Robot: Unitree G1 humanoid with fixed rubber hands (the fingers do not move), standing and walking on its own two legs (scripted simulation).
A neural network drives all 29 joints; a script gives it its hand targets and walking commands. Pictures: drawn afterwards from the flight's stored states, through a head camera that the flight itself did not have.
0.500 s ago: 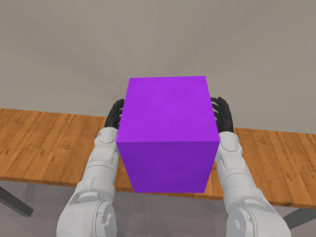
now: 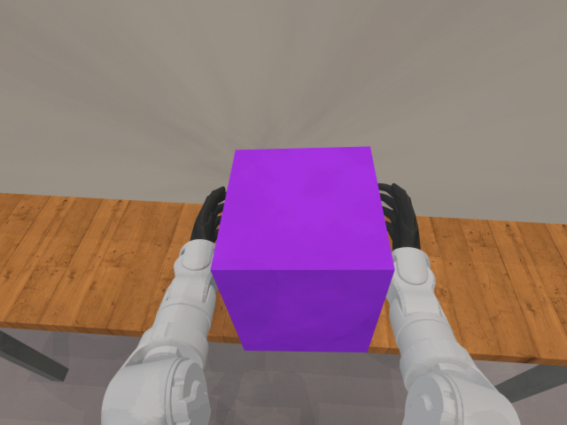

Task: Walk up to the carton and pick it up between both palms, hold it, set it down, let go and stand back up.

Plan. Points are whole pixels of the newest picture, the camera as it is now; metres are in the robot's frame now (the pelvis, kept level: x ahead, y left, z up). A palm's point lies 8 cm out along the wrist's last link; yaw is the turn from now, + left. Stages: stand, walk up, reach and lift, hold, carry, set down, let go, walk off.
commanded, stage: set down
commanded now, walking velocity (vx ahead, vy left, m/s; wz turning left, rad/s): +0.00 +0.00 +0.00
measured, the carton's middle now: (303, 254) +0.38 -0.02 +0.01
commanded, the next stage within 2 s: none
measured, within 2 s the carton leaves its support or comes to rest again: rests again in 0.60 s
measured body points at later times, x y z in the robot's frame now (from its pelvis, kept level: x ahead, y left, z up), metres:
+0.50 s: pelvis +0.00 +0.00 +0.00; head +0.06 +0.01 +0.44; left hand +0.42 +0.13 +0.02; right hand +0.39 -0.16 +0.04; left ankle -0.02 +0.09 -0.75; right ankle -0.01 -0.11 -0.75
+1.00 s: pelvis -0.01 +0.00 +0.00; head +0.06 +0.01 +0.44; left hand +0.41 +0.12 +0.02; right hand +0.38 -0.17 +0.03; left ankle -0.02 +0.09 -0.75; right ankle -0.01 -0.11 -0.75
